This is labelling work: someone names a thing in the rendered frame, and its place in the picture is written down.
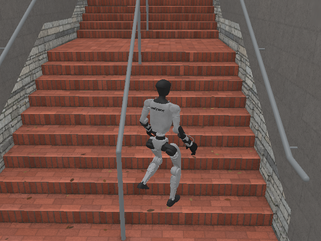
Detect robot left forearm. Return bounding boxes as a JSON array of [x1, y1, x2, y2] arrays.
[[140, 122, 151, 132]]

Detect right robot hand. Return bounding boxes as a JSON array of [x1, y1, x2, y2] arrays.
[[186, 142, 198, 155]]

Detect robot left upper arm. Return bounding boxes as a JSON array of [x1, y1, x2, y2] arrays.
[[139, 99, 153, 124]]

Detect robot right forearm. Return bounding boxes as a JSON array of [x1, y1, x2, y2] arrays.
[[178, 126, 193, 147]]

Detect robot right upper arm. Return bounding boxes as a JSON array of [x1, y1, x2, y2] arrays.
[[170, 103, 181, 134]]

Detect left robot foot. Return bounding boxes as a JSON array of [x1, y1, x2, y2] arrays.
[[137, 182, 149, 189]]

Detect left robot hand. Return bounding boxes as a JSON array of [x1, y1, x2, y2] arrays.
[[146, 129, 157, 137]]

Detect robot right thigh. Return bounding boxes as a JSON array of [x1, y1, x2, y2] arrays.
[[164, 143, 181, 176]]

